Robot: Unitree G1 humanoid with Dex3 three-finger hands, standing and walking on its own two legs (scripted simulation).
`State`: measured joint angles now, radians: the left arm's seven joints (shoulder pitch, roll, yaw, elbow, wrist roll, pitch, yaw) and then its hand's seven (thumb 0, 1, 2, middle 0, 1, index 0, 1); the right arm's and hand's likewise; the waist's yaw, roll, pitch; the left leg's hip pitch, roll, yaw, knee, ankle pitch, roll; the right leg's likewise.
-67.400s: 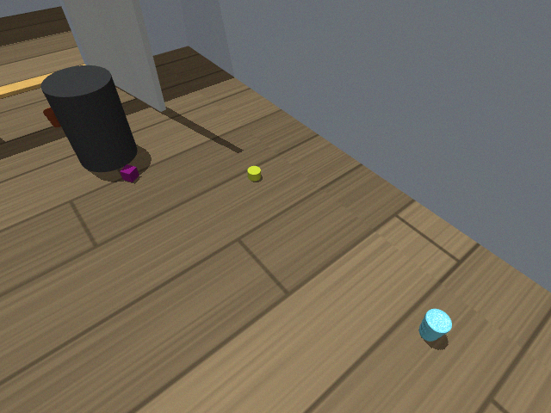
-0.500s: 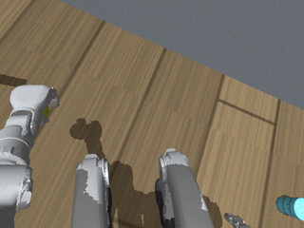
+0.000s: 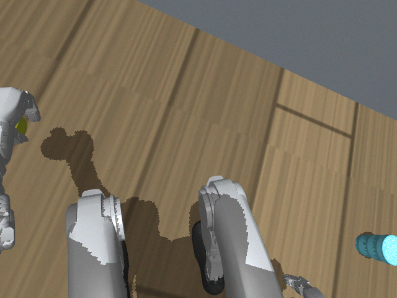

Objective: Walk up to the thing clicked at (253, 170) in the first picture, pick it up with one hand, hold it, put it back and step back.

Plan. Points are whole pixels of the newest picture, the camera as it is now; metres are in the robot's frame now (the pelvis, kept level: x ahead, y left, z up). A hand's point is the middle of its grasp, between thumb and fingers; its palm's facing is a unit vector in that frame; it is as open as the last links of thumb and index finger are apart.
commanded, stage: crouch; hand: left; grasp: from above
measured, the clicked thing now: (2, 124) +0.47 +0.34 -0.19
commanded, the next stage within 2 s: lower in 0.40 s
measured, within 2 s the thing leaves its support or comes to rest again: neither
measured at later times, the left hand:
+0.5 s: hand (19, 125) +0.47 +0.32 -0.21, palm faces -0.44 -0.08 -0.90, open 7.0 cm
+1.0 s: hand (33, 131) +0.48 +0.31 -0.27, palm faces -0.44 -0.10 -0.89, open 6.3 cm
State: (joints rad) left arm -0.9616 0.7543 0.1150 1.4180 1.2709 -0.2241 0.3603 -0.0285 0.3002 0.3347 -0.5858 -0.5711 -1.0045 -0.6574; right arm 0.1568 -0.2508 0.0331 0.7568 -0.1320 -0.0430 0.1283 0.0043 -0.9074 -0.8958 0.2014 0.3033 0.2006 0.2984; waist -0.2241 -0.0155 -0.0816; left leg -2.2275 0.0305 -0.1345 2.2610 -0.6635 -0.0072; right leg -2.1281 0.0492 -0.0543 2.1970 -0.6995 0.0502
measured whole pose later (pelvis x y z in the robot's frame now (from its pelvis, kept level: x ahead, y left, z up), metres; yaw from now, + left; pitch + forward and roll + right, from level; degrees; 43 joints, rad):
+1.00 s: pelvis +0.00 +0.00 -0.07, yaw -4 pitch +31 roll -11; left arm -1.02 0.95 0.16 1.56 1.32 -0.29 0.46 -0.04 0.32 0.31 -0.61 -0.52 -1.04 -0.62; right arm 0.11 -0.29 0.18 0.71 -0.20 -0.07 0.14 0.00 -0.91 -0.89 0.20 0.30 0.20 0.30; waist -0.30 -0.09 0.06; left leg -2.38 0.02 -0.23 2.50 -0.68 -0.03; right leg -2.25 0.08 -0.12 2.39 -0.70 0.06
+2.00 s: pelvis +0.00 +0.01 -0.07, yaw -8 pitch +27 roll -15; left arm -1.06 1.07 0.13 1.70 1.29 -0.24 0.57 -0.09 0.31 0.27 -0.66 -0.47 -1.09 -0.52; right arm 0.07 -0.32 0.32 0.66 -0.26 -0.17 0.19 0.00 -0.90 -0.89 0.20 0.30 0.20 0.30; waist -0.37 -0.16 0.15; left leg -2.36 0.03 -0.28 2.55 -0.70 -0.01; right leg -2.22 0.10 -0.16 2.38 -0.69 0.08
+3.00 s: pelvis +0.00 +0.01 -0.07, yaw -9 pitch +26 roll -16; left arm -1.06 1.12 0.12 1.71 1.27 -0.26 0.57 0.00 -0.26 0.76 -0.26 -0.89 -0.28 -0.86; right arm 0.06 -0.34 0.36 0.63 -0.27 -0.20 0.20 0.00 -0.89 -0.89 0.20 0.30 0.20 0.30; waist -0.38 -0.18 0.18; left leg -2.35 0.03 -0.30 2.56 -0.70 -0.01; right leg -2.20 0.11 -0.18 2.37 -0.67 0.08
